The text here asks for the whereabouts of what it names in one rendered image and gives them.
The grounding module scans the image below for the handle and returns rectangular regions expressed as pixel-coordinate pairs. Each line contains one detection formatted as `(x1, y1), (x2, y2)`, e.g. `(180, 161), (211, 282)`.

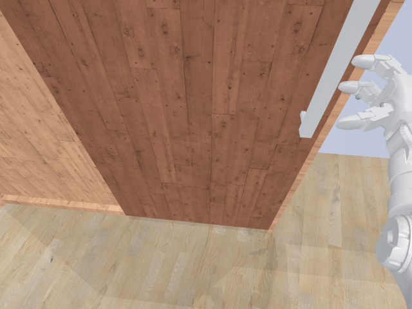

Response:
(299, 0), (380, 138)

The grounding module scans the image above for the wardrobe door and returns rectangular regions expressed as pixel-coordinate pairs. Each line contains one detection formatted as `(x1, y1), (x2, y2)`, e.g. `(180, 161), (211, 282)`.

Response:
(0, 0), (391, 230)
(0, 11), (119, 205)

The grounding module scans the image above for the right robot forearm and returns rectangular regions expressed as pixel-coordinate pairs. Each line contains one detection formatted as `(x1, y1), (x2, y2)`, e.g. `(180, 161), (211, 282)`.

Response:
(384, 112), (412, 218)

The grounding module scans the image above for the robot right hand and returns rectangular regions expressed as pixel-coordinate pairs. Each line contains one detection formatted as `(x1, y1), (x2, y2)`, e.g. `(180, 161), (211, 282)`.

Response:
(336, 54), (412, 132)

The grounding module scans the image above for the robot right upper arm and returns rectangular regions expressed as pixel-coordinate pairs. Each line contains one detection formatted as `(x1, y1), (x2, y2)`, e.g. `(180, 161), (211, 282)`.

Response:
(376, 214), (412, 309)

